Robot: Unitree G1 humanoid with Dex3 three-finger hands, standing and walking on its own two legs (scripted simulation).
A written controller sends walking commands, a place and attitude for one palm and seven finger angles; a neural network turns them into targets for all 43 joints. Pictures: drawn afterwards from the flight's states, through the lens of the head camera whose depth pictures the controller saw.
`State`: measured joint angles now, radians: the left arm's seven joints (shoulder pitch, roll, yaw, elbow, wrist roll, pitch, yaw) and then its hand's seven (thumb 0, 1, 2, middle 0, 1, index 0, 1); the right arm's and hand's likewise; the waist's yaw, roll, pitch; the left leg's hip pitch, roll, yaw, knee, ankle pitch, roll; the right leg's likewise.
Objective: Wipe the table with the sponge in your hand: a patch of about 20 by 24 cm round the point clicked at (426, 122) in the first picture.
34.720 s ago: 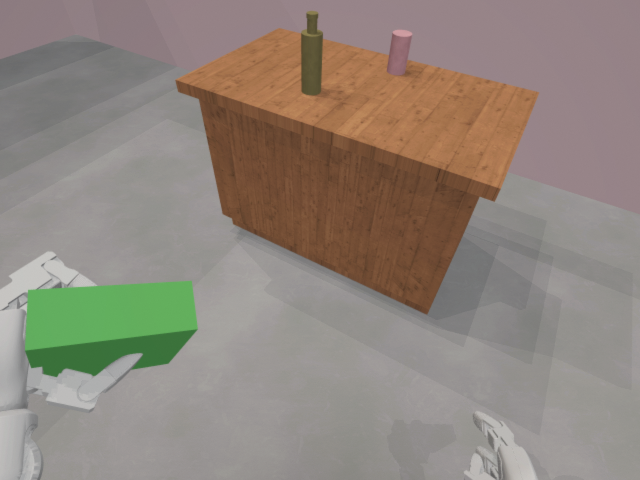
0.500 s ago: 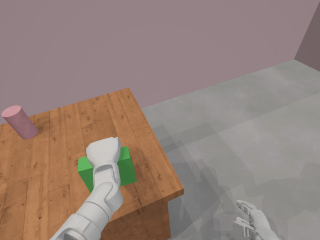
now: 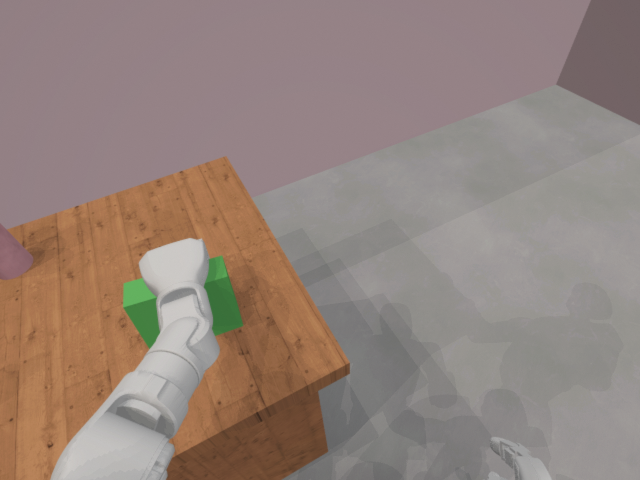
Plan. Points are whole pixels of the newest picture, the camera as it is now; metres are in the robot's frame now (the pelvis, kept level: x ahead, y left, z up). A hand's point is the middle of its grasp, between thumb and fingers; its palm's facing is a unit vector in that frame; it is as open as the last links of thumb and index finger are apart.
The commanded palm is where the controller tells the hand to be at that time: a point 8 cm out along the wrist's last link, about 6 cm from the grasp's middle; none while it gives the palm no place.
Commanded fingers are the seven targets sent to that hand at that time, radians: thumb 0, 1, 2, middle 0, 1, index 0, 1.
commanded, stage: wipe forward along the third lane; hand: left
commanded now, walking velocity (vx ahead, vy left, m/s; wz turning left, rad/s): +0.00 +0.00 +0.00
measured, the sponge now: (191, 315) +0.36 +0.23 -0.03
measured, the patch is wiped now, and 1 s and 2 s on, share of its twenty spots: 0.80 1.00 1.00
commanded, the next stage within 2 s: wipe back along the third lane in 0.80 s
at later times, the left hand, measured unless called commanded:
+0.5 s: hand (179, 265) +0.41 +0.25 +0.02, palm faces -0.10 -0.01 -1.00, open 9.0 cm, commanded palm +0.40 +0.25 +0.05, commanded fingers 0.00 0.10 1.30 -1.20 -1.60 -1.20 -1.60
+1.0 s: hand (165, 246) +0.45 +0.28 +0.02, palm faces -0.10 -0.02 -1.00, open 9.0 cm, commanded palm +0.41 +0.27 +0.05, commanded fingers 0.00 0.10 1.30 -1.20 -1.60 -1.20 -1.60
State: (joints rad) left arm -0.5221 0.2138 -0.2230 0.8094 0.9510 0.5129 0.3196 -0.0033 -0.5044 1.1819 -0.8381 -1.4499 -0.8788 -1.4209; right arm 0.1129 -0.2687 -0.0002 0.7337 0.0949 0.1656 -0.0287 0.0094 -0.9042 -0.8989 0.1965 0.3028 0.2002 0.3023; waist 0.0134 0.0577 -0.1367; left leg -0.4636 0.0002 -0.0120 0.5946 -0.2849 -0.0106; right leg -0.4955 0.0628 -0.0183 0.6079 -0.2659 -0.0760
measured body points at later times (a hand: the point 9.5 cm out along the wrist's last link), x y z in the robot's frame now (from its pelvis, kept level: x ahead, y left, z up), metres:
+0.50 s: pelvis +0.01 +0.02 +0.00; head +0.05 +0.00 +0.45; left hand +0.42 +0.24 +0.07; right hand +0.14 -0.24 -0.14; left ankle +0.00 +0.13 -0.73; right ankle +0.02 -0.07 -0.73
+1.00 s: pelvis +0.01 +0.04 -0.01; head +0.07 +0.03 +0.44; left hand +0.45 +0.28 +0.07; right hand +0.08 -0.23 -0.14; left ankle +0.00 +0.13 -0.73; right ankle +0.02 -0.07 -0.73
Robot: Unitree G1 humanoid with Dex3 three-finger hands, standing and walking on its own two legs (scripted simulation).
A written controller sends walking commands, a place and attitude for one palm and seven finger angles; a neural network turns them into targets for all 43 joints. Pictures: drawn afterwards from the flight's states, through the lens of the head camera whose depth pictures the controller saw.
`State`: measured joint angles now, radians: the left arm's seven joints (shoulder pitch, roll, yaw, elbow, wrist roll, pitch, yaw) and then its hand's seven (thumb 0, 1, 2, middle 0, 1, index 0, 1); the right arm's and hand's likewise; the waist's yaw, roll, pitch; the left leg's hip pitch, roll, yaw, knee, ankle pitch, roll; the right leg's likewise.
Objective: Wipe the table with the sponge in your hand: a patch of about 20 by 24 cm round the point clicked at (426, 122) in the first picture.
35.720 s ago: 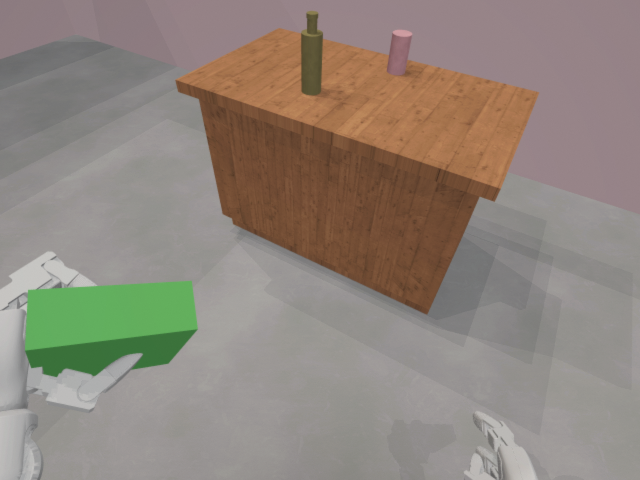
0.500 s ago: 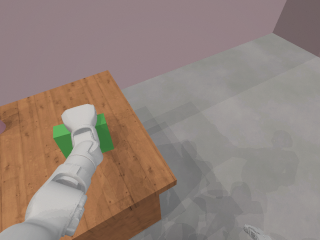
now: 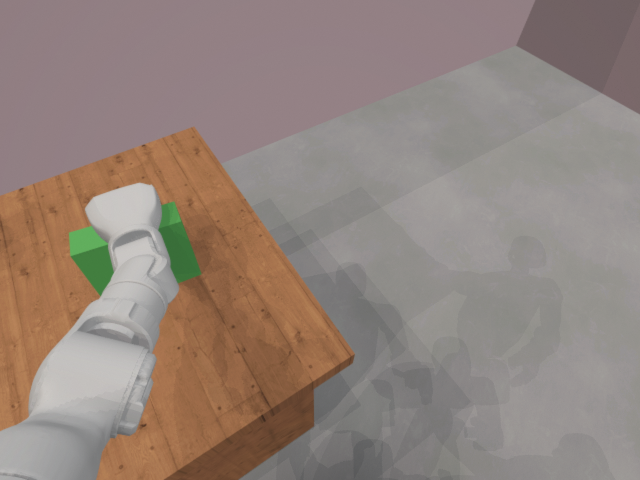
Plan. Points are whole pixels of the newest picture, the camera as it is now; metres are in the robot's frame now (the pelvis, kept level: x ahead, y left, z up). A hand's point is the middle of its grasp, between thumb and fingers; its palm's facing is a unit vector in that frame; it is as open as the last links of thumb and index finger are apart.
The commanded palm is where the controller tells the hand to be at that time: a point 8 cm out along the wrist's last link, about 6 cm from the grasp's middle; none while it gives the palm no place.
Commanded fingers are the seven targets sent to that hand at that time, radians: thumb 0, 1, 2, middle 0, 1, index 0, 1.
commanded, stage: wipe back along the third lane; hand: left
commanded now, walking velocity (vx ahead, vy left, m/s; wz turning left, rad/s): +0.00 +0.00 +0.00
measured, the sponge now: (146, 264) +0.42 +0.26 -0.02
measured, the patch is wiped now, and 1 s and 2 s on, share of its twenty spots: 1.00 1.00 1.00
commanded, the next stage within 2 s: slide back across to the middle lane in 1.66 s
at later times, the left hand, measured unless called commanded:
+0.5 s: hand (143, 260) +0.40 +0.24 +0.02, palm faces -0.04 -0.02 -1.00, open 9.0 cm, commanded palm +0.35 +0.21 +0.05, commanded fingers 0.00 0.10 1.30 -1.20 -1.60 -1.20 -1.60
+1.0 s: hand (164, 290) +0.35 +0.20 +0.02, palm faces -0.03 -0.03 -1.00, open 9.0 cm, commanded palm +0.30 +0.18 +0.05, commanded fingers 0.00 0.10 1.30 -1.20 -1.60 -1.20 -1.60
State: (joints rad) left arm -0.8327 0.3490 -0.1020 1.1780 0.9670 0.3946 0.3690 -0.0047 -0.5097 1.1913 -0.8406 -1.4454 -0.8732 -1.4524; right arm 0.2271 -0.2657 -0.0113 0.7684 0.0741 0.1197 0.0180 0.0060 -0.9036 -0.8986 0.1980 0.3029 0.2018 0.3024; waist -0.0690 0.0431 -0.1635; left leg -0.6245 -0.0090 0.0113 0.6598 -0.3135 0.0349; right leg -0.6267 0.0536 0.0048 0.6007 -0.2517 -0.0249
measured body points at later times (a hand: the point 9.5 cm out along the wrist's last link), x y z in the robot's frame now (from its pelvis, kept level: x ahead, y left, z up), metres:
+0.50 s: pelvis +0.02 +0.02 +0.01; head +0.05 +0.01 +0.46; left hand +0.40 +0.24 +0.08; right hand +0.21 -0.21 -0.11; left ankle -0.01 +0.09 -0.72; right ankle +0.01 -0.11 -0.72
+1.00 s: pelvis +0.02 +0.00 +0.01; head +0.02 -0.02 +0.46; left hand +0.35 +0.20 +0.08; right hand +0.24 -0.21 -0.09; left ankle -0.01 +0.09 -0.72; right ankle +0.01 -0.11 -0.72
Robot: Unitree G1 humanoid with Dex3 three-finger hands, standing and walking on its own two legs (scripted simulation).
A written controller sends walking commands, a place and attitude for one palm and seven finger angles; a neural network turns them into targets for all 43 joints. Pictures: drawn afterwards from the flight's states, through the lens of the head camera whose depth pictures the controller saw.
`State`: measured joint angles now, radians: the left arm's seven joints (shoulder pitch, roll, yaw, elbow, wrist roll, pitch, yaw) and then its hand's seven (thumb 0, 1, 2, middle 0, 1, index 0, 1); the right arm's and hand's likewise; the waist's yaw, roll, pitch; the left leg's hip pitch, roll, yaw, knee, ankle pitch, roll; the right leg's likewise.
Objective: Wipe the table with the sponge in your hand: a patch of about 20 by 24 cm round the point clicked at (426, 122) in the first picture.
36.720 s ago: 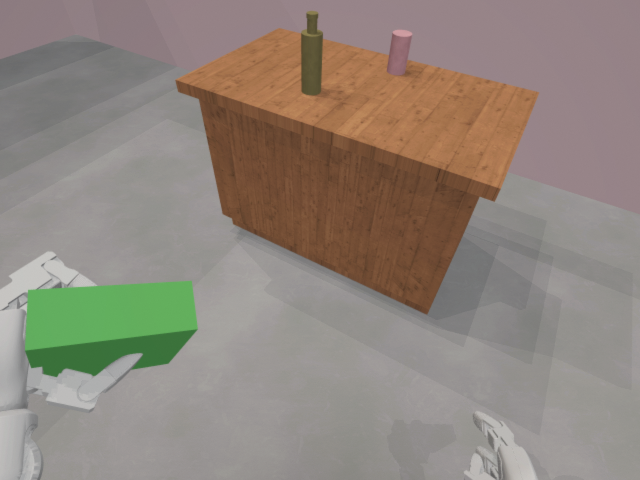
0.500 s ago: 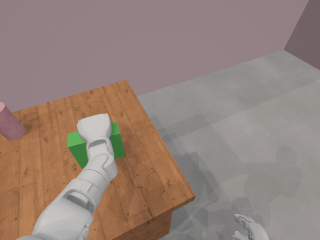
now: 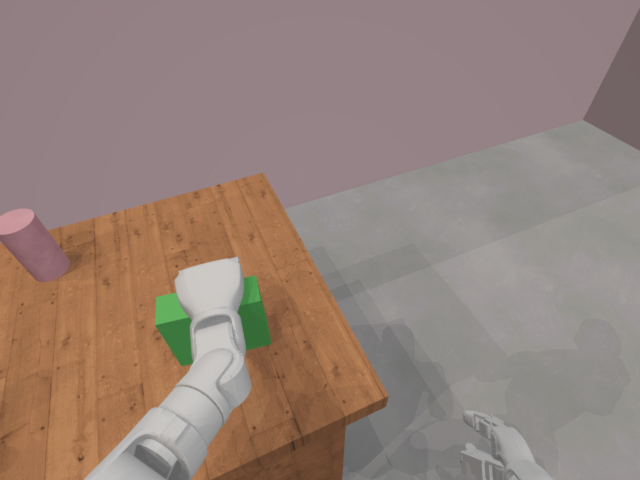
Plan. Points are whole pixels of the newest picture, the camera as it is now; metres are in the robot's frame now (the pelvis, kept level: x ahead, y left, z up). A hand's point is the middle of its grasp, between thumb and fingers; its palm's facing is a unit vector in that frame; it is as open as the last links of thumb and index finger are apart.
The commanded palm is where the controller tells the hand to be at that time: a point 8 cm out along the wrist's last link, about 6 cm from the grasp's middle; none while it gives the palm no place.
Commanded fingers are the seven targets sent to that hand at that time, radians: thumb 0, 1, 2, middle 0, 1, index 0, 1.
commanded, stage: wipe back along the third lane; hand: left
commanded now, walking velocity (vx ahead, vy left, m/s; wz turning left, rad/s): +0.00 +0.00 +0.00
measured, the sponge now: (220, 329) +0.33 +0.20 -0.03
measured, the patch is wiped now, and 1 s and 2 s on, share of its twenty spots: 1.00 1.00 1.00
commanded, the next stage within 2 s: slide back across to the middle lane in 0.66 s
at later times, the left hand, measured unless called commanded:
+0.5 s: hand (229, 339) +0.29 +0.16 +0.01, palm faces -0.02 -0.05 -1.00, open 9.0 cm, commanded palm +0.24 +0.14 +0.04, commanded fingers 0.00 0.10 1.30 -1.20 -1.60 -1.20 -1.60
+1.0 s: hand (225, 351) +0.27 +0.16 +0.02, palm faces +0.00 -0.11 -0.99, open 8.9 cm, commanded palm +0.22 +0.16 +0.06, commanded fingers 0.00 0.10 1.30 -1.20 -1.60 -1.20 -1.60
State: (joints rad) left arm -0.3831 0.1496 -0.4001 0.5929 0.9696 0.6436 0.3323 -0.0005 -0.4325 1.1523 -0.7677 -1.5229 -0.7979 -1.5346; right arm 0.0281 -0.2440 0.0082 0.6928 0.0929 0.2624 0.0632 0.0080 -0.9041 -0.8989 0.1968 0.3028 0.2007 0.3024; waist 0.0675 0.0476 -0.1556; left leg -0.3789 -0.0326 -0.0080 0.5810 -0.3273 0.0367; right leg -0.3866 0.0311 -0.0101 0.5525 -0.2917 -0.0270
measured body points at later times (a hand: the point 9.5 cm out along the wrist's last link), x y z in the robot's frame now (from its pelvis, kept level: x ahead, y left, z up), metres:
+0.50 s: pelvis -0.02 -0.02 +0.00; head -0.03 -0.05 +0.45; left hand +0.29 +0.16 +0.07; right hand +0.21 -0.24 -0.09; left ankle -0.03 +0.09 -0.73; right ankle -0.01 -0.11 -0.73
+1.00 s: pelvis -0.01 -0.02 +0.00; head -0.04 -0.06 +0.45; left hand +0.27 +0.16 +0.07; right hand +0.22 -0.24 -0.08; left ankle -0.03 +0.09 -0.73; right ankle -0.01 -0.11 -0.73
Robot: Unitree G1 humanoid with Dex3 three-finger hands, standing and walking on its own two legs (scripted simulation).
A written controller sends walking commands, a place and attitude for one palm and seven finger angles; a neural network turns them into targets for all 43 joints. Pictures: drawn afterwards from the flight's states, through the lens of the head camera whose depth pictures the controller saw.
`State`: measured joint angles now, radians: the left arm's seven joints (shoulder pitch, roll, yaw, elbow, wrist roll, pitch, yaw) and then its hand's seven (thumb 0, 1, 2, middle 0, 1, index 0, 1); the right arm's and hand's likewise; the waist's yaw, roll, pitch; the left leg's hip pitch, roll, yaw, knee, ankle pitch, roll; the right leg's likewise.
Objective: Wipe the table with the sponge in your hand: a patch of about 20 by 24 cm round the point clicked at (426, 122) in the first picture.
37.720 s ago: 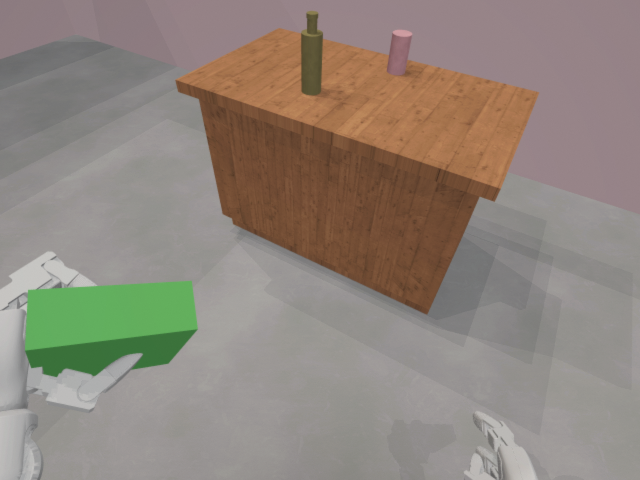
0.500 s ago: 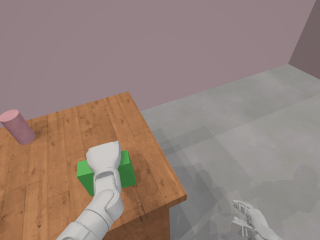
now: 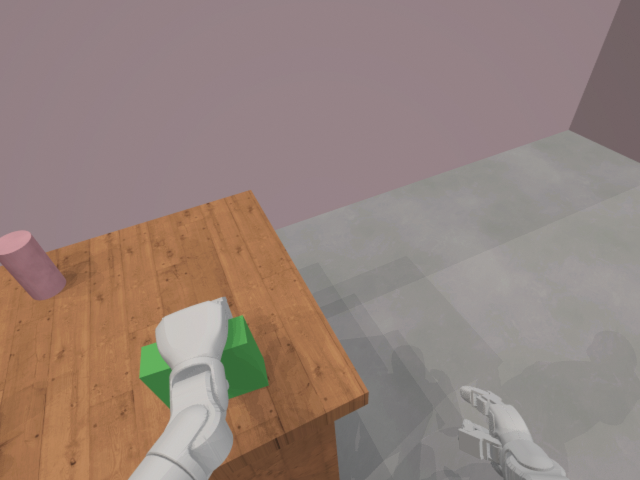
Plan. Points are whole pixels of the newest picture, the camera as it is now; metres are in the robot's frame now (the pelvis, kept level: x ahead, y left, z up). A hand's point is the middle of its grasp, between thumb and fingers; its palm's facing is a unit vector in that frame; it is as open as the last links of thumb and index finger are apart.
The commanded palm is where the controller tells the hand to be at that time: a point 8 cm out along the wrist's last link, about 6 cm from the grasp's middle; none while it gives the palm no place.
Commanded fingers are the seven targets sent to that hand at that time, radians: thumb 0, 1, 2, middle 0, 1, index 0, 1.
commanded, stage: slide back across to the middle lane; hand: left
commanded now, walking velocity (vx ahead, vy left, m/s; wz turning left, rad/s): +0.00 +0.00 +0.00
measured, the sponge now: (213, 374) +0.27 +0.20 -0.03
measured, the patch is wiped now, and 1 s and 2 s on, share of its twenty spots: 1.00 1.00 1.00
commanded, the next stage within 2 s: wipe forward along the middle lane in 0.40 s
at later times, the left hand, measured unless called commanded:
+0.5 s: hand (164, 376) +0.24 +0.24 +0.02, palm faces -0.02 -0.12 -0.99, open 9.0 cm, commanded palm +0.20 +0.24 +0.06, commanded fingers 0.00 0.10 1.30 -1.20 -1.60 -1.20 -1.60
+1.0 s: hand (160, 356) +0.27 +0.26 +0.01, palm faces -0.07 -0.06 -1.00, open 9.0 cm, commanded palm +0.25 +0.26 +0.04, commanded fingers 0.00 0.10 1.30 -1.20 -1.60 -1.20 -1.60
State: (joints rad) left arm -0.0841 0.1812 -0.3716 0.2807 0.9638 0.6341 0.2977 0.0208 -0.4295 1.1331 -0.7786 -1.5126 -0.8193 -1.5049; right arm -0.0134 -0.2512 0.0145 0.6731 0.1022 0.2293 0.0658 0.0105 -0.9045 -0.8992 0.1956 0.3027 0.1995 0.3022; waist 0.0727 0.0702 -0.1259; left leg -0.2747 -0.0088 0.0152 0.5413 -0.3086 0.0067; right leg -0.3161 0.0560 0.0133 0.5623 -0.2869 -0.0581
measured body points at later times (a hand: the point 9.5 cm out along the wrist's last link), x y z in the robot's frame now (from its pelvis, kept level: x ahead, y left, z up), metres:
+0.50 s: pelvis +0.00 +0.00 +0.00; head -0.02 -0.03 +0.45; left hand +0.24 +0.24 +0.07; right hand +0.24 -0.21 -0.08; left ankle -0.02 +0.12 -0.73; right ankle +0.00 -0.08 -0.73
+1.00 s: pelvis -0.01 +0.00 +0.00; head -0.02 -0.03 +0.45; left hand +0.27 +0.26 +0.07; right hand +0.21 -0.21 -0.10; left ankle -0.02 +0.12 -0.73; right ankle +0.00 -0.08 -0.73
